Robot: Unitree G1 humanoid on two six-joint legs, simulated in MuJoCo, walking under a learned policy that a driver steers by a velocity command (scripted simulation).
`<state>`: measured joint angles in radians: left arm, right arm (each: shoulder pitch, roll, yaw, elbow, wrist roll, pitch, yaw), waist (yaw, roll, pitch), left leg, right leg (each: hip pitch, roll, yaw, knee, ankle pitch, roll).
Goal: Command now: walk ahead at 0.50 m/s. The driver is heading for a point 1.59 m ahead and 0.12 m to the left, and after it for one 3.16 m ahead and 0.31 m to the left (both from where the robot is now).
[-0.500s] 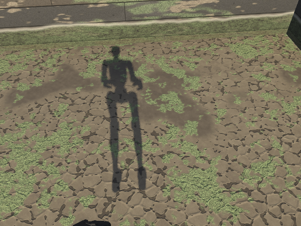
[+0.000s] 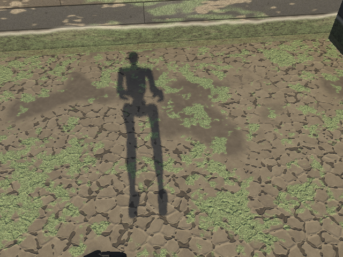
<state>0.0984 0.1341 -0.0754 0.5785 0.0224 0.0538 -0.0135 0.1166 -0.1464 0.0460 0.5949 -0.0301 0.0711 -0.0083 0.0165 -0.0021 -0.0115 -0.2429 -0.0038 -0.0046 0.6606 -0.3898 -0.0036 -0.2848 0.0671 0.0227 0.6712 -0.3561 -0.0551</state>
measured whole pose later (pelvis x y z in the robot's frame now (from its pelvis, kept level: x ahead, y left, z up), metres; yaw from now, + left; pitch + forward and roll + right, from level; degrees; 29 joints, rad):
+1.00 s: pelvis +0.01 +0.00 +0.01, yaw +1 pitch -1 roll +0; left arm 0.13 0.11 -0.09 0.61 0.03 0.04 -0.02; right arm 0.13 -0.13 0.06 0.63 -0.04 0.08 0.00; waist 0.02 0.00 -0.02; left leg -0.18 0.00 -0.02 0.51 -0.31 -0.01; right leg -0.22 0.06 0.01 0.53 -0.29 -0.06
